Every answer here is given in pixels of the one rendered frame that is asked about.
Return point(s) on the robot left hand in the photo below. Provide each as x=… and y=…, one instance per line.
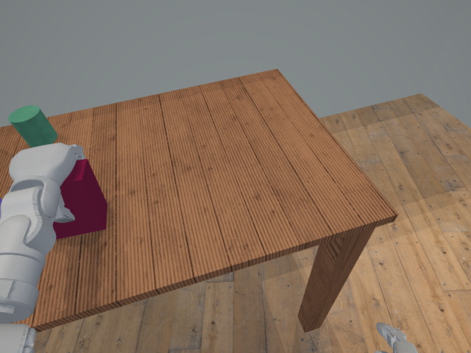
x=54, y=161

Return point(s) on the sponge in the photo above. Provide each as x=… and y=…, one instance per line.
x=84, y=198

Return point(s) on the robot right hand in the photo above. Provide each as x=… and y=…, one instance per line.
x=396, y=339

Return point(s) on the table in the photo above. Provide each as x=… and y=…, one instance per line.
x=200, y=182

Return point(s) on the left robot upper arm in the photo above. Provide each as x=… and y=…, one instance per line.
x=17, y=338

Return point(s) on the robot left forearm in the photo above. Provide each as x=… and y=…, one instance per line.
x=27, y=235

